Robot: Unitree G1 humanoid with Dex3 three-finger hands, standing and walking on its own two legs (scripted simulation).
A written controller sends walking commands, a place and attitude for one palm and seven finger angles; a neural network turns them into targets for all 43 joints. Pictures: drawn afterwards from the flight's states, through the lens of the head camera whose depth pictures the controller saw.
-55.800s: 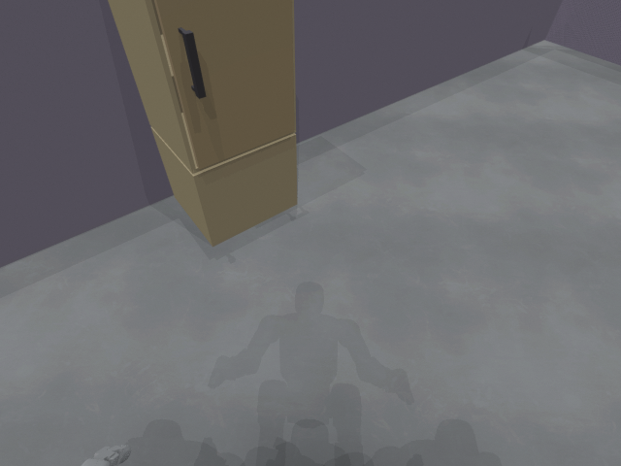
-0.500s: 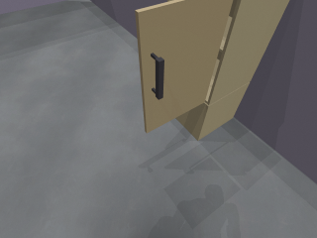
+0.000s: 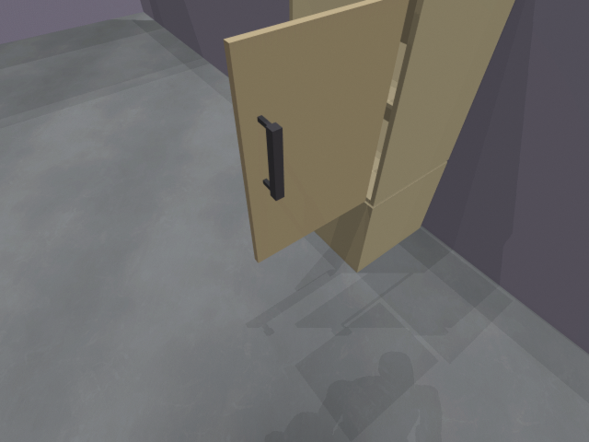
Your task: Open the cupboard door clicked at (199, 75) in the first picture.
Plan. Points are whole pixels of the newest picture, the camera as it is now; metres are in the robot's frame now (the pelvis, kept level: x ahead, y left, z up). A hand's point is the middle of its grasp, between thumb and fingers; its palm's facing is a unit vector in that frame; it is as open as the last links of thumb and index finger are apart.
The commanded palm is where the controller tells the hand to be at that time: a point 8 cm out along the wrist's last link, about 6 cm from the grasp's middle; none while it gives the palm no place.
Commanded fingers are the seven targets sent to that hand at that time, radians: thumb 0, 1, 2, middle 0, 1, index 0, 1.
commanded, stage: let the arm hang, fingers relaxed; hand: left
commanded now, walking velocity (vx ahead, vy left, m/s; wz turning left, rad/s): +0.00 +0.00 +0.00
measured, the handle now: (270, 159) +0.62 +0.08 +0.02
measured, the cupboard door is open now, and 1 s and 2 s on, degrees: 89 89 89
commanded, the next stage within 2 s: look to check the result in 0.04 s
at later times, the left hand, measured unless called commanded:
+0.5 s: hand out of the picture +0.01 +0.15 -0.17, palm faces +0.05 -0.98 -0.19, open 7.4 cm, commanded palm none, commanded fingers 0.00 0.90 0.90 -0.20 -0.30 -0.20 -0.30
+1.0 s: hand out of the picture +0.02 +0.15 -0.17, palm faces +0.04 -0.98 -0.20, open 7.4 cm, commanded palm none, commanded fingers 0.00 0.90 0.90 -0.20 -0.30 -0.20 -0.30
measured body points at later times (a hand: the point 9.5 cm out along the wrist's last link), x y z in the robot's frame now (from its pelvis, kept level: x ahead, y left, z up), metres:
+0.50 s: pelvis +0.02 -0.01 +0.00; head +0.03 -0.02 +0.45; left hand +0.00 +0.21 -0.16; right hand +0.02 -0.23 -0.17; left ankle +0.05 +0.13 -0.74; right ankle -0.03 -0.08 -0.74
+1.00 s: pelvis +0.02 -0.02 +0.00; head +0.04 -0.03 +0.45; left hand +0.02 +0.20 -0.16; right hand +0.02 -0.23 -0.17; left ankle +0.05 +0.13 -0.74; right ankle -0.03 -0.08 -0.74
